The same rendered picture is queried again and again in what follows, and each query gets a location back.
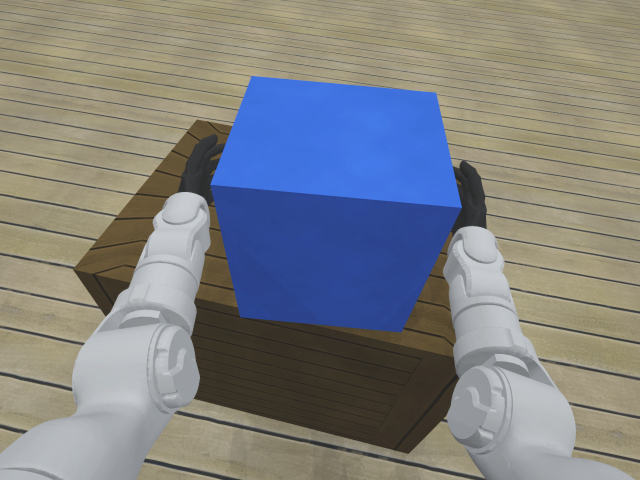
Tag left robot forearm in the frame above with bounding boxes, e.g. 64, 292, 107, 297
72, 192, 211, 406

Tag robot right upper arm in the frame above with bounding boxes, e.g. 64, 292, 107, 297
447, 365, 635, 480

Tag robot right hand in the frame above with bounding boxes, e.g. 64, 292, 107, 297
452, 161, 487, 237

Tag right robot forearm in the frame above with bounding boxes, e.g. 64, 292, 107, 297
443, 226, 576, 452

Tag pedestal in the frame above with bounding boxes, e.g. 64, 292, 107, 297
73, 120, 462, 454

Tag robot left upper arm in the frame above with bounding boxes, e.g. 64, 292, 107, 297
0, 323, 200, 480

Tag robot left hand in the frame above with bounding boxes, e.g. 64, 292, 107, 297
177, 134, 226, 206

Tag carton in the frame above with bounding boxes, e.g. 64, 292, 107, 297
210, 76, 462, 332

